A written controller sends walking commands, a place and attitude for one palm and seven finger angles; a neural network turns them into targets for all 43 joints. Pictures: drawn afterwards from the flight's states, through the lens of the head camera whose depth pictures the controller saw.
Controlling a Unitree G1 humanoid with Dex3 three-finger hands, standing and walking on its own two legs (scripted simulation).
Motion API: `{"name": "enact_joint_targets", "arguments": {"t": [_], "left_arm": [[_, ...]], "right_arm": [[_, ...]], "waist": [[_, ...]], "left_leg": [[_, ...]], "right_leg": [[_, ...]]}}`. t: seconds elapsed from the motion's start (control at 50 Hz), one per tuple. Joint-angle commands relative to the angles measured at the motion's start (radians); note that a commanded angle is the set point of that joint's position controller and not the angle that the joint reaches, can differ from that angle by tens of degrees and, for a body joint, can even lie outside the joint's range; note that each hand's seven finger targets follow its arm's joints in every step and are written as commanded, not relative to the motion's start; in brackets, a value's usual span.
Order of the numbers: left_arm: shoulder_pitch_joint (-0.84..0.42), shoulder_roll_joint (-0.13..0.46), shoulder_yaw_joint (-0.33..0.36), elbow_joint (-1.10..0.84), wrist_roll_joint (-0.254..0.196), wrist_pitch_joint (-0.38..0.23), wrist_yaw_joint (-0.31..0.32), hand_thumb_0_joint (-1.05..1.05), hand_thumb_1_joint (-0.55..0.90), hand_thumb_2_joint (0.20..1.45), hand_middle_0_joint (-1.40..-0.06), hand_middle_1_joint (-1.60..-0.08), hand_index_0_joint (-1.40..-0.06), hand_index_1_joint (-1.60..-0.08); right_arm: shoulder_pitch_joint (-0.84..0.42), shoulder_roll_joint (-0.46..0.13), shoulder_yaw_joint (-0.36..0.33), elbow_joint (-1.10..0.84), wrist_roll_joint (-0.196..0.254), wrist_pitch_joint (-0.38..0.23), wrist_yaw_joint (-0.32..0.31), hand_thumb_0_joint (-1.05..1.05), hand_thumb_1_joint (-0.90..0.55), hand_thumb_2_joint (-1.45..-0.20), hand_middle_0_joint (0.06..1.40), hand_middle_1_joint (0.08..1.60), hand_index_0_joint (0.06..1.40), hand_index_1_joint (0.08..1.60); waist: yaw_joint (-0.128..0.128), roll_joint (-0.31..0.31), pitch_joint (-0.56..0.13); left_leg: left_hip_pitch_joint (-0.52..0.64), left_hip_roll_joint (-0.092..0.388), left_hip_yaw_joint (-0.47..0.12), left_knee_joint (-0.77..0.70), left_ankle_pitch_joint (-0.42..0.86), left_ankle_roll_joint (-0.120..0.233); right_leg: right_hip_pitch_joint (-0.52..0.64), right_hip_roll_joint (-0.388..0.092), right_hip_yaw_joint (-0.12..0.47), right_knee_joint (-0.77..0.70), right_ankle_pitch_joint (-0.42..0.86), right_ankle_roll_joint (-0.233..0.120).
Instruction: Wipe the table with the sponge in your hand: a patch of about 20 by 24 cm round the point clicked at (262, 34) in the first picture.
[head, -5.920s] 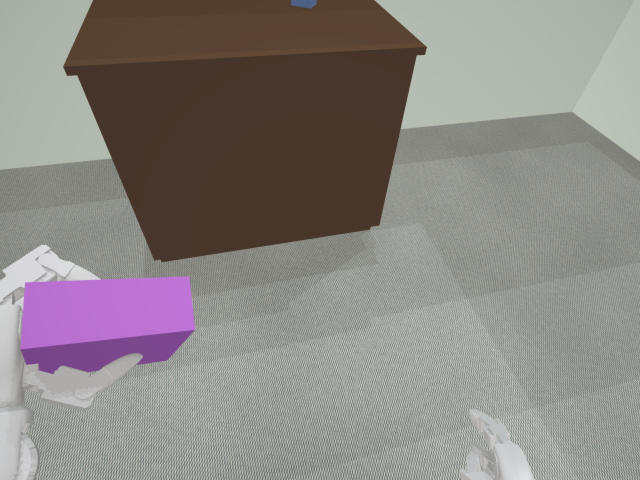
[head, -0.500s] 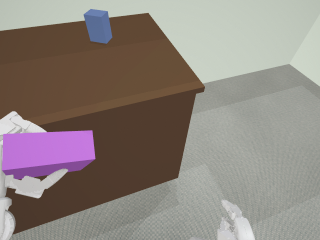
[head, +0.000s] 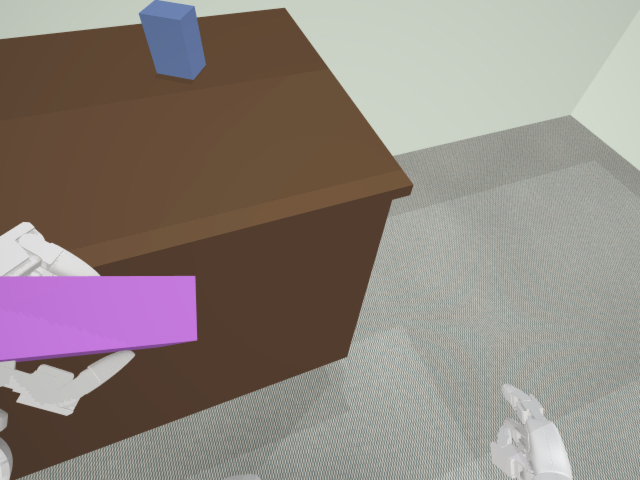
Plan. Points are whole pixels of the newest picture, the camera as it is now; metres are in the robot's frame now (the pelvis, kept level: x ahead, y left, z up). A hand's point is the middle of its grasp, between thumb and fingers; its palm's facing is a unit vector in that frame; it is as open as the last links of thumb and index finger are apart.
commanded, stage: come to a stop and stand still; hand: left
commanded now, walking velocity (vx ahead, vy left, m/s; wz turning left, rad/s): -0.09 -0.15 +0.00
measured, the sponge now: (125, 319) +0.23 +0.19 +0.16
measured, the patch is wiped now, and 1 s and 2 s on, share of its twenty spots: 0.00 0.00 0.00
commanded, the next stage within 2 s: look again from close up in 1.44 s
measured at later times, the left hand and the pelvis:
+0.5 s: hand (91, 391) +0.16 +0.18 +0.17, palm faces +0.35 -0.83 -0.44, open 9.6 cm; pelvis -0.05 -0.04 +0.01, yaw -2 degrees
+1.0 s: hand out of the picture +0.10 +0.18 +0.16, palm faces +0.39 -0.83 -0.39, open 9.6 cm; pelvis -0.11 -0.06 +0.00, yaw -1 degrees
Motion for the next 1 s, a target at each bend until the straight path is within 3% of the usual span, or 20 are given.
{"name": "enact_joint_targets", "arguments": {"t": [0.0,0.02,0.08,0.16,0.22,0.28,0.3,0.32,0.36,0.38,0.44,0.54,0.56,0.6,0.66,0.72,0.76,0.86,0.94,0.98], "left_arm": [[-0.021,0.134,0.149,-0.109,-0.019,-0.056,0.027,0.000,0.100,1.300,-1.200,-1.600,-1.200,-1.600],[-0.064,0.153,0.160,-0.115,-0.022,-0.054,0.022,0.000,0.100,1.300,-1.200,-1.600,-1.200,-1.600],[-0.146,0.113,0.099,-0.147,-0.016,-0.044,0.017,0.000,0.100,1.300,-1.200,-1.600,-1.200,-1.600],[-0.127,0.071,0.047,-0.167,-0.028,-0.008,-0.003,0.000,0.100,1.300,-1.200,-1.600,-1.200,-1.600],[-0.126,0.091,0.064,-0.146,-0.031,0.004,0.004,0.000,0.100,1.300,-1.200,-1.600,-1.200,-1.600],[-0.140,0.126,0.104,-0.146,-0.028,0.001,0.012,0.000,0.100,1.300,-1.200,-1.600,-1.200,-1.600],[-0.130,0.143,0.121,-0.123,-0.027,0.001,0.014,0.000,0.100,1.300,-1.200,-1.600,-1.200,-1.600],[-0.137,0.154,0.126,-0.114,-0.030,0.003,0.015,0.000,0.100,1.300,-1.200,-1.600,-1.200,-1.600],[-0.171,0.157,0.125,-0.130,-0.046,0.024,0.011,0.000,0.100,1.300,-1.200,-1.600,-1.200,-1.600],[-0.125,0.142,0.114,-0.094,-0.046,0.030,0.009,0.000,0.100,1.300,-1.200,-1.600,-1.200,-1.600],[-0.084,0.115,0.105,-0.048,-0.042,0.022,0.014,0.000,0.100,1.300,-1.200,-1.600,-1.200,-1.600],[-0.088,0.117,0.108,-0.035,-0.035,0.004,0.021,0.000,0.100,1.300,-1.200,-1.600,-1.200,-1.600],[-0.092,0.123,0.108,-0.054,-0.039,0.004,0.023,0.000,0.100,1.300,-1.200,-1.600,-1.200,-1.600],[-0.088,0.127,0.098,-0.100,-0.036,-0.008,0.025,0.000,0.100,1.300,-1.200,-1.600,-1.200,-1.600],[-0.080,0.139,0.102,-0.146,-0.033,-0.017,0.021,0.000,0.100,1.300,-1.200,-1.600,-1.200,-1.600],[-0.123,0.113,0.072,-0.109,-0.018,-0.020,0.022,0.000,0.100,1.300,-1.200,-1.600,-1.200,-1.600],[-0.150,0.118,0.075,-0.110,-0.018,-0.021,0.023,0.000,0.100,1.300,-1.200,-1.600,-1.200,-1.600],[-0.162,0.110,0.061,-0.005,-0.025,0.010,0.024,0.000,0.100,1.300,-1.200,-1.600,-1.200,-1.600],[-0.179,0.103,0.046,0.008,-0.023,0.024,0.024,0.000,0.100,1.300,-1.200,-1.600,-1.200,-1.600],[-0.201,0.113,0.043,-0.027,-0.025,0.021,0.025,0.000,0.100,1.300,-1.200,-1.600,-1.200,-1.600]], "right_arm": [[-0.015,-0.065,-0.023,-0.135,0.011,-0.048,0.020,0.000,-0.900,-0.900,0.200,0.300,0.200,0.300],[-0.033,-0.062,-0.009,-0.122,-0.007,-0.053,0.018,0.000,-0.900,-0.900,0.200,0.300,0.200,0.300],[-0.013,-0.066,-0.007,-0.100,-0.001,-0.080,0.033,0.000,-0.900,-0.900,0.200,0.300,0.200,0.300],[-0.023,-0.070,0.001,-0.114,-0.001,-0.096,0.045,0.000,-0.900,-0.900,0.200,0.300,0.200,0.300],[-0.034,-0.061,0.017,-0.111,-0.001,-0.101,0.045,0.000,-0.900,-0.900,0.200,0.300,0.200,0.300],[-0.046,-0.044,0.023,-0.118,0.003,-0.090,0.036,0.000,-0.900,-0.900,0.200,0.300,0.200,0.300],[-0.048,-0.029,0.025,-0.120,0.006,-0.083,0.037,0.000,-0.900,-0.900,0.200,0.300,0.200,0.300],[-0.046,-0.012,0.030,-0.124,0.006,-0.072,0.035,0.000,-0.900,-0.900,0.200,0.300,0.200,0.300],[-0.073,-0.008,0.033,-0.121,0.011,-0.073,0.031,0.000,-0.900,-0.900,0.200,0.300,0.200,0.300],[-0.076,-0.008,0.034,-0.107,0.009,-0.073,0.026,0.000,-0.900,-0.900,0.200,0.300,0.200,0.300],[-0.082,0.003,0.056,-0.089,0.010,-0.059,0.016,0.000,-0.900,-0.900,0.200,0.300,0.200,0.300],[-0.054,-0.030,0.037,-0.088,0.005,-0.059,-0.002,0.000,-0.900,-0.900,0.200,0.300,0.200,0.300],[-0.050,-0.035,0.029,-0.091,0.008,-0.058,-0.004,0.000,-0.900,-0.900,0.200,0.300,0.200,0.300],[-0.052,-0.066,0.017,-0.106,0.009,-0.055,-0.005,0.000,-0.900,-0.900,0.200,0.300,0.200,0.300],[-0.070,-0.059,0.029,-0.115,0.001,-0.055,-0.005,0.000,-0.900,-0.900,0.200,0.300,0.200,0.300],[-0.067,-0.064,0.031,-0.105,0.004,-0.065,-0.001,0.000,-0.900,-0.900,0.200,0.300,0.200,0.300],[-0.052,-0.068,0.023,-0.105,0.004,-0.073,-0.001,0.000,-0.900,-0.900,0.200,0.300,0.200,0.300],[-0.029,-0.053,0.020,-0.086,0.006,-0.061,0.008,0.000,-0.900,-0.900,0.200,0.300,0.200,0.300],[-0.044,-0.038,0.042,-0.082,0.002,-0.049,0.007,0.000,-0.900,-0.900,0.200,0.300,0.200,0.300],[-0.052,-0.045,0.045,-0.086,0.001,-0.049,0.002,0.000,-0.900,-0.900,0.200,0.300,0.200,0.300]], "waist": [[0.028,0.255,-0.249],[0.021,0.311,-0.234],[0.014,0.281,-0.240],[0.013,0.271,-0.227],[0.008,0.277,-0.199],[0.020,0.230,-0.210],[0.015,0.158,-0.198],[0.004,0.043,-0.186],[0.033,-0.136,-0.185],[0.029,-0.126,-0.137],[0.022,-0.073,-0.194],[0.027,-0.049,-0.238],[0.021,-0.003,-0.243],[0.033,0.122,-0.261],[0.035,0.275,-0.236],[0.038,0.214,-0.157],[0.031,0.159,-0.149],[0.015,-0.043,-0.150],[0.015,-0.075,-0.166],[0.020,0.017,-0.164]], "left_leg": [[0.254,0.323,-0.288,-0.149,0.724,0.128],[0.188,0.336,-0.310,-0.186,0.627,0.132],[0.224,0.285,-0.194,-0.147,0.593,0.103],[0.136,0.263,-0.164,-0.199,0.324,0.094],[0.046,0.263,-0.184,-0.247,0.048,0.094],[-0.034,0.189,-0.113,-0.193,-0.151,0.043],[-0.043,0.142,-0.073,-0.119,-0.206,0.014],[-0.049,0.076,-0.031,0.017,-0.232,-0.021],[-0.045,-0.020,-0.068,0.256,-0.266,-0.039],[-0.066,-0.006,-0.096,0.338,-0.245,-0.031],[-0.124,-0.006,-0.088,0.316,-0.214,-0.037],[-0.015,-0.020,-0.058,0.002,-0.102,-0.021],[0.053,-0.006,-0.065,-0.080,-0.024,-0.017],[0.145,0.109,-0.153,-0.121,0.275,0.015],[0.065,0.176,-0.225,-0.155,0.265,0.045],[-0.135,0.154,-0.190,-0.186,-0.062,0.041],[-0.116,0.096,-0.152,-0.160,-0.215,0.021],[0.045,-0.011,-0.102,0.119,-0.209,-0.001],[0.048,-0.016,-0.111,0.065,-0.158,0.009],[0.069,-0.002,-0.126,-0.053,-0.138,0.015]], "right_leg": [[-0.155,0.041,0.094,0.289,-0.277,0.024],[-0.147,0.018,0.107,0.320,-0.256,0.030],[-0.146,0.032,0.091,0.256,-0.123,0.034],[-0.068,0.059,0.053,0.165,-0.105,0.038],[0.007,0.062,0.037,0.045,-0.108,0.039],[0.147,0.053,0.019,-0.160,-0.001,0.024],[0.136,0.011,0.073,-0.246,0.020,0.001],[0.073,-0.092,0.222,-0.305,0.048,-0.048],[-0.067,-0.226,0.395,-0.379,0.002,-0.120],[-0.082,-0.230,0.382,-0.370,0.076,-0.137],[0.074,-0.189,0.235,-0.265,0.416,-0.127],[0.173,-0.149,0.212,-0.203,0.530,-0.090],[0.155,-0.141,0.207,-0.180,0.504,-0.070],[0.109,-0.056,0.175,-0.137,0.377,-0.013],[0.092,-0.004,0.132,-0.108,0.208,0.011],[0.161,-0.004,0.147,-0.127,0.103,0.010],[0.114,-0.020,0.196,-0.206,0.060,0.000],[-0.126,-0.171,0.397,-0.446,-0.265,-0.065],[-0.075,-0.163,0.307,-0.414,-0.217,-0.069],[-0.056,-0.115,0.263,-0.368,-0.190,-0.047]]}}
